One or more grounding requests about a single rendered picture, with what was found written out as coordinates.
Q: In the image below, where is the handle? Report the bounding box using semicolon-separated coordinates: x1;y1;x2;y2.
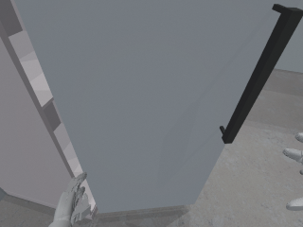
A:
220;4;303;144

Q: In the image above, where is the left robot hand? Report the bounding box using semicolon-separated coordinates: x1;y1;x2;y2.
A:
53;172;92;225

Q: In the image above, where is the right robot hand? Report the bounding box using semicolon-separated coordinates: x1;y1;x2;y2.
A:
282;132;303;211

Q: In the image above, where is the fridge door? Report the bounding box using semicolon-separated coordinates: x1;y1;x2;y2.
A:
14;0;301;214

